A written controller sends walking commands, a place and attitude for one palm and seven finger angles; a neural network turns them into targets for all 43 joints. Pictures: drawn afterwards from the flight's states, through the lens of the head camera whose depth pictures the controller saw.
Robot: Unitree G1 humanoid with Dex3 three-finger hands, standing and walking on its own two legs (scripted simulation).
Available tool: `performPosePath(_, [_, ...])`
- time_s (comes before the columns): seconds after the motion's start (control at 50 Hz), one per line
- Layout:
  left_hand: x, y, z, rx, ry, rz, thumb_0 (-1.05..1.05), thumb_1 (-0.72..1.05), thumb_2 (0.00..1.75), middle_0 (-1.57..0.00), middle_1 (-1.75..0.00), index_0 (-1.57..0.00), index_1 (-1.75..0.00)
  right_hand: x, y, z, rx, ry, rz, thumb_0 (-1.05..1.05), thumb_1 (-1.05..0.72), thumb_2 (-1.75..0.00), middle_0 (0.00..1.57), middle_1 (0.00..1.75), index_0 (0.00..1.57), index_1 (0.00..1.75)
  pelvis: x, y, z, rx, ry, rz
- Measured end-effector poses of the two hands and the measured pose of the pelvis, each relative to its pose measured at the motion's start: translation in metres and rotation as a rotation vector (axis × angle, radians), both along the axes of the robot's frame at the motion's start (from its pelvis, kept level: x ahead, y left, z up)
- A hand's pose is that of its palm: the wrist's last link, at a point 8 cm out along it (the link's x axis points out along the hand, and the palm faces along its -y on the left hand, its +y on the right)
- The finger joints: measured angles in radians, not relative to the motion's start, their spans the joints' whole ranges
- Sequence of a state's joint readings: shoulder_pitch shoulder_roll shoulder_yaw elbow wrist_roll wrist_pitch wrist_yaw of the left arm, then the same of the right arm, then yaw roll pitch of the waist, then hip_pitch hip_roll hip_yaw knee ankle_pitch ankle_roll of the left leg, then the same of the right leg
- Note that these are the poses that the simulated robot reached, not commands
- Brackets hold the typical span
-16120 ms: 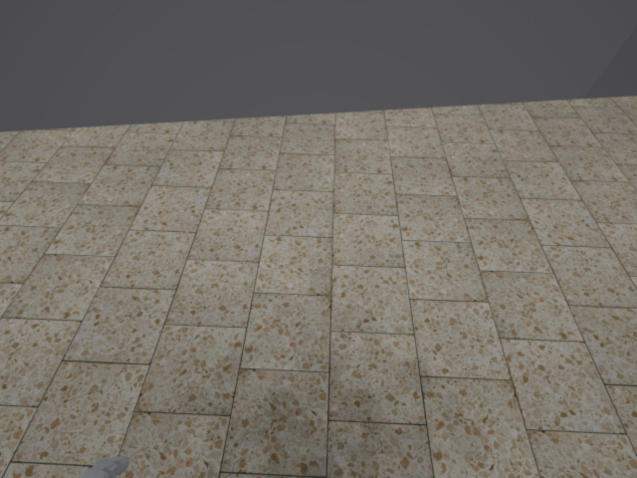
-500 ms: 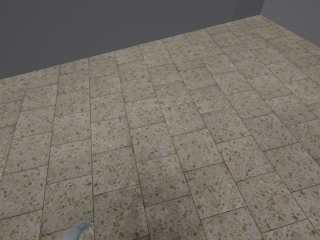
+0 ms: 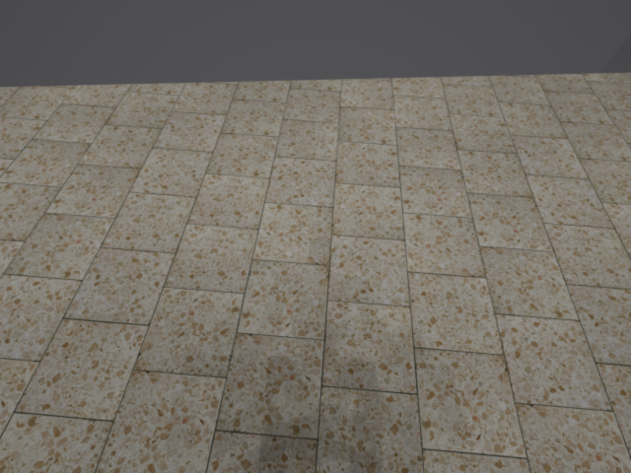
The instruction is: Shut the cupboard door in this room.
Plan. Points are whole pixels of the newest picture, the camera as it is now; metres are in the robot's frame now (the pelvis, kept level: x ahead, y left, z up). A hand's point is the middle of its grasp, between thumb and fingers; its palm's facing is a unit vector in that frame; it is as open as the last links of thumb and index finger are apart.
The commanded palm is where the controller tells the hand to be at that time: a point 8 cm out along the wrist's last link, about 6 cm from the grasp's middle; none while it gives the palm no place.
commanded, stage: turn or walk to find it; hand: left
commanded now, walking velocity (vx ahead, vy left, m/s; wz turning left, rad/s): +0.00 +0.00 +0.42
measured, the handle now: out of the picture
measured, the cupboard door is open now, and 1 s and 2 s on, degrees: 80 80 80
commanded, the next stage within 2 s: stand and wait in 0.58 s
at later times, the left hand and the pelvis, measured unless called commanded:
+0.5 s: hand out of the picture +0.06 +0.18 -0.13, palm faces +0.21 -0.93 -0.29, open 7.4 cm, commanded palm none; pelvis -0.01 -0.03 +0.00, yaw +13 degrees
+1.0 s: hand out of the picture -0.10 +0.16 -0.17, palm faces +0.27 -0.94 -0.19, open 7.4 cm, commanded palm none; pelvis -0.04 -0.02 +0.01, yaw +10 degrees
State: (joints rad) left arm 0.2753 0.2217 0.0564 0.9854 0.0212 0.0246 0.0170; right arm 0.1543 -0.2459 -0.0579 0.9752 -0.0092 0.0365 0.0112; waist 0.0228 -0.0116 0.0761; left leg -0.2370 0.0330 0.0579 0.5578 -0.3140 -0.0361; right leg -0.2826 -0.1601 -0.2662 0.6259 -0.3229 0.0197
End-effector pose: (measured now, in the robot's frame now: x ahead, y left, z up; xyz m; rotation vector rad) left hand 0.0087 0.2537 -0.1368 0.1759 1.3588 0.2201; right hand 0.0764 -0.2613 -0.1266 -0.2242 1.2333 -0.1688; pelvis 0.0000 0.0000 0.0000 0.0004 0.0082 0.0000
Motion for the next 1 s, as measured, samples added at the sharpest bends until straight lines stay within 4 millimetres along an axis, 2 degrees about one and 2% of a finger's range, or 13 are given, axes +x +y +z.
performPosePath(0.04, [-0.011,0.013,-0.006,0.004,0.031,0.026,0.0,0.9,0.89,-0.2,-0.3,-0.2,-0.3,0.016,0.012,0.005,-0.008,-0.043,0.032,0.01,-0.91,-0.9,0.2,0.3,0.2,0.3,-0.002,0.006,-0.001,0.011,-0.007,0.007])
performPosePath(0.1, [-0.016,0.024,-0.002,0.006,0.045,0.055,0.01,0.91,0.89,-0.2,-0.3,-0.2,-0.3,0.029,0.026,0.015,-0.011,-0.079,0.07,0.01,-0.91,-0.9,0.2,0.3,0.2,0.3,-0.003,0.011,0.005,-0.002,-0.013,0.03])
performPosePath(0.24, [0.005,0.026,0.013,0.011,-0.067,0.079,0.01,0.91,0.9,-0.2,-0.3,-0.19,-0.3,0.035,0.043,0.018,0.023,-0.078,0.122,0.01,-0.91,-0.9,0.2,0.3,0.2,0.3,-0.005,0.012,0.014,-0.004,-0.011,0.089])
performPosePath(0.34, [0.028,0.011,0.022,0.028,-0.145,0.073,0.0,0.91,0.9,-0.2,-0.3,-0.19,-0.3,0.023,0.034,0.006,0.055,-0.043,0.122,0.01,-0.91,-0.9,0.2,0.3,0.21,0.3,-0.007,0.0,0.012,0.009,-0.01,0.13])
performPosePath(0.42, [0.041,-0.008,0.028,0.054,-0.211,0.067,0.0,0.91,0.9,-0.2,-0.3,-0.2,-0.3,0.01,0.016,-0.013,0.082,0.004,0.117,0.01,-0.9,-0.9,0.2,0.3,0.21,0.3,-0.008,-0.018,0.004,0.028,-0.006,0.166])
performPosePath(0.46, [0.04,-0.019,0.031,0.069,-0.234,0.069,0.0,0.91,0.89,-0.2,-0.3,-0.2,-0.3,0.005,0.005,-0.022,0.091,0.029,0.118,0.01,-0.91,-0.9,0.2,0.3,0.2,0.3,-0.01,-0.026,0.002,0.019,-0.014,0.191])
performPosePath(0.6, [0.002,-0.046,0.042,0.069,-0.209,0.159,0.0,0.9,0.89,-0.2,-0.3,-0.2,-0.3,-0.003,-0.02,-0.019,0.081,0.111,0.169,0.01,-0.91,-0.9,0.2,0.3,0.2,0.3,-0.013,-0.042,0.012,0.044,-0.026,0.27])
performPosePath(0.7, [-0.035,-0.057,0.036,0.05,-0.145,0.221,0.0,0.9,0.89,-0.2,-0.3,-0.2,-0.3,-0.002,-0.023,-0.013,0.059,0.142,0.208,0.01,-0.91,-0.9,0.2,0.3,0.2,0.3,-0.015,-0.045,0.015,0.048,-0.02,0.293])
performPosePath(0.78, [-0.07,-0.062,0.026,0.016,-0.059,0.251,0.0,0.91,0.89,-0.2,-0.3,-0.2,-0.3,0.004,-0.011,-0.009,0.045,0.125,0.232,0.01,-0.91,-0.9,0.2,0.3,0.2,0.3,-0.018,-0.04,0.015,0.035,-0.01,0.273])
performPosePath(0.88, [-0.113,-0.06,0.005,-0.051,0.057,0.286,0.0,0.91,0.89,-0.2,-0.3,-0.2,-0.3,0.01,0.015,-0.006,0.029,0.048,0.236,0.01,-0.91,-0.9,0.2,0.3,0.2,0.3,-0.027,-0.027,0.008,-0.006,-0.009,0.235])
performPosePath(0.94, [-0.125,-0.057,-0.002,-0.082,0.109,0.279,0.0,0.91,0.89,-0.2,-0.3,-0.2,-0.3,0.005,0.029,0.001,0.033,0.012,0.218,0.01,-0.91,-0.9,0.2,0.3,0.2,0.3,-0.033,-0.023,0.008,0.008,-0.021,0.199])
performPosePath(1.0, [-0.121,-0.05,-0.002,-0.087,0.119,0.256,0.01,0.91,0.89,-0.2,-0.3,-0.2,-0.3,-0.002,0.031,0.003,0.029,-0.014,0.183,0.0,-0.92,-0.9,0.2,0.3,0.2,0.3,-0.039,-0.022,0.01,0.004,-0.029,0.172])
